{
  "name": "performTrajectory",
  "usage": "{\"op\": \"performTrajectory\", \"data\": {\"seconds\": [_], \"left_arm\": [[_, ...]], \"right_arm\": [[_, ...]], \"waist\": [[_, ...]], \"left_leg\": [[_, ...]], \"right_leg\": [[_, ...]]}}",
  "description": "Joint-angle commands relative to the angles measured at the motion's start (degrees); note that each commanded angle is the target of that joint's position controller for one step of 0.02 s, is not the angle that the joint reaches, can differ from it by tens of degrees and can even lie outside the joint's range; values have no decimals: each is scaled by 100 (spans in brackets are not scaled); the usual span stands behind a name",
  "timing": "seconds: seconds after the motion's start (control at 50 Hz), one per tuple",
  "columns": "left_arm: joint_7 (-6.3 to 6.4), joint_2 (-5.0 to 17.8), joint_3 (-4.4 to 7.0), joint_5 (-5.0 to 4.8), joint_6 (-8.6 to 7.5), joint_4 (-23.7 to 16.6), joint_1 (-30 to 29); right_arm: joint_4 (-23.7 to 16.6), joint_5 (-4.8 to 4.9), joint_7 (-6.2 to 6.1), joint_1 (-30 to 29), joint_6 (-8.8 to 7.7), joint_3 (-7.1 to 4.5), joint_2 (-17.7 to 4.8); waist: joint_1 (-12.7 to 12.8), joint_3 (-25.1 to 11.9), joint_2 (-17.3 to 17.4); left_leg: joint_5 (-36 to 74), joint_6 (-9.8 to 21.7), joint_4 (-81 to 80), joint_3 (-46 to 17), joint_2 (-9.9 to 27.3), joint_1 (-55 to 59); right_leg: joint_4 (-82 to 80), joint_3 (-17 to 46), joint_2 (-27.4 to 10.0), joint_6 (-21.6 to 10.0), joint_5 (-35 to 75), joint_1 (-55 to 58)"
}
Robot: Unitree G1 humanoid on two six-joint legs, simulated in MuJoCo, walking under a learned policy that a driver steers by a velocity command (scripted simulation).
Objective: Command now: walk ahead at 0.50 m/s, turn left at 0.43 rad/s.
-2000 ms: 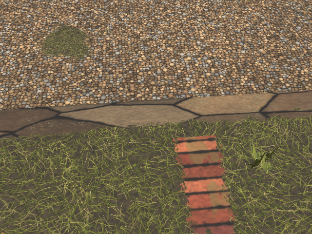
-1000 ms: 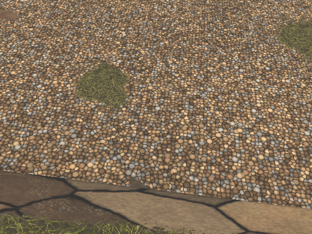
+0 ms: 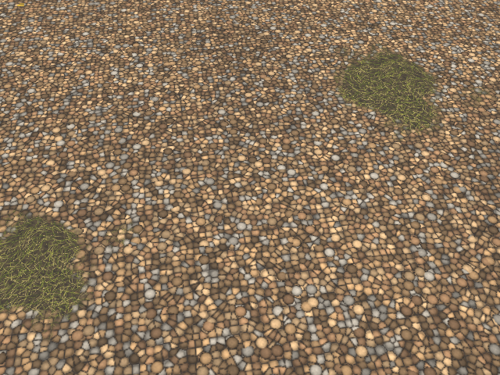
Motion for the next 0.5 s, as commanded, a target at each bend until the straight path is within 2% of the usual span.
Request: {"op": "performTrajectory", "data": {"seconds": [0.02, 0.04, 0.08, 0.1, 0.12, 0.14, 0.16, 0.18, 0.2, 0.22, 0.24, 0.26, 0.28, 0.3, 0.32, 0.38, 0.4, 0.42, 0.48, 0.5], "left_arm": [[-110, 1015, 228, -48, -216, -646, -274], [-86, 989, 243, -86, -188, -604, -331], [-92, 760, 223, 27, 58, -580, -301], [-167, 709, 209, 79, 143, -601, -436], [-209, 614, 197, 69, 188, -637, -527], [-246, 440, 129, 115, 233, -652, -595], [-267, 411, 121, 95, 251, -702, -729], [-308, 467, 150, 87, 247, -649, -724], [-323, 552, 191, 81, 251, -687, -864], [-291, 758, 310, 3, 218, -905, -1431], [-256, 933, 338, 8, 149, -971, -1832], [-246, 913, 340, 25, 103, -981, -1941], [-268, 767, 273, 43, 85, -1055, -2169], [-302, 621, 254, 74, 88, -1080, -2288], [-337, 573, 246, 70, 83, -1088, -2273], [-401, 568, 226, 86, 37, -1214, -2430], [-430, 563, 218, 87, -5, -1356, -2656], [-440, 542, 201, 37, -37, -1442, -2697], [-364, 444, 126, 20, -235, -1566, -2665], [-353, 403, 111, 18, -307, -1466, -2362]], "right_arm": [[-228, 145, 2, 687, -51, -286, -1001], [-229, 93, 1, 546, -58, -237, -879], [-130, 134, -42, 636, -145, -161, -730], [-107, 132, -82, 729, -155, -157, -765], [-72, 122, -110, 854, -162, -162, -835], [5, 90, -143, 1008, -146, -197, -909], [20, 83, -158, 1135, -131, -188, -913], [22, -53, -160, 1301, -156, -200, -967], [17, -42, -163, 1379, -156, -180, -919], [235, -30, -188, 1801, -228, -179, -952], [314, 12, -238, 1952, -298, -205, -1042], [330, 10, -283, 1972, -336, -217, -1057], [372, 4, -320, 1785, -364, -213, -1021], [361, -39, -326, 1735, -350, -169, -888], [358, -67, -327, 1700, -352, -152, -844], [315, -101, -325, 1711, -345, -155, -874], [371, -180, -366, 1841, -314, -152, -909], [378, -182, -406, 1796, -284, -158, -937], [391, -210, -394, 1804, -304, -140, -800], [438, -220, -420, 1704, -302, -133, -744]], "waist": [[-112, -98, 223], [57, 124, -83], [201, 87, -34], [128, 70, 66], [108, 74, 118], [43, 8, 199], [-16, 14, 214], [-131, -155, 232], [-163, -124, 216], [-323, 34, 340], [-437, 129, 365], [-475, 194, 426], [-466, 384, 471], [-555, 329, 520], [-555, 261, 517], [-629, 228, 558], [-755, 277, 518], [-731, 327, 592], [-836, 321, 483], [-756, 307, 436]], "left_leg": [[2287, 1738, -1878, -3532, 2220, 1993], [2698, 1457, -1976, -3040, 1970, 1504], [2798, 1080, -2119, -2426, 1509, 1119], [2975, 1014, -2189, -2348, 1378, 1198], [3277, 961, -2204, -2207, 1290, 1242], [3776, 924, -2159, -2036, 1231, 1184], [4055, 849, -2133, -1958, 1181, 1203], [3983, 841, -2003, -2014, 1218, 1423], [3829, 806, -1971, -2121, 1209, 1531], [2782, 694, -2020, -2328, 1154, 2078], [2466, 560, -2043, -2429, 1173, 2352], [2577, 557, -1967, -2472, 1154, 2424], [2001, 516, -2026, -2266, 899, 1791], [1864, 544, -1849, -2334, 870, 1587], [1775, 569, -1615, -2408, 869, 1486], [1515, 635, -957, -2809, 894, 1415], [1377, 665, -734, -2991, 914, 1507], [1497, 643, -526, -3055, 926, 1603], [1440, 382, 85, -3063, 611, 1573], [1306, 260, 486, -2942, 399, 1496]], "right_leg": [[1918, 927, -419, 217, 394, -2988], [1455, 864, -604, 280, 557, -2707], [625, 828, -807, 489, 758, -2246], [451, 668, -764, 547, 815, -2299], [213, 595, -768, 590, 997, -2394], [204, 414, -723, 627, 1164, -2378], [76, 379, -745, 640, 1375, -2472], [442, 345, -742, 509, 1946, -2641], [445, 410, -799, 460, 2096, -2930], [-19, 758, -878, 434, 2237, -3669], [-458, 783, -862, 448, 2397, -3908], [-728, 802, -814, 481, 2614, -3957], [-1407, 625, -684, 555, 3134, -3593], [-1523, 552, -606, 577, 3557, -3317], [-1652, 571, -581, 563, 3835, -3200], [-1836, 679, -520, 406, 4150, -3214], [-1916, 740, -516, 339, 4111, -3418], [-2004, 773, -543, 286, 4212, -3500], [-2909, 812, -492, 283, 4674, -2661], [-3367, 862, -532, 322, 4907, -2089]]}}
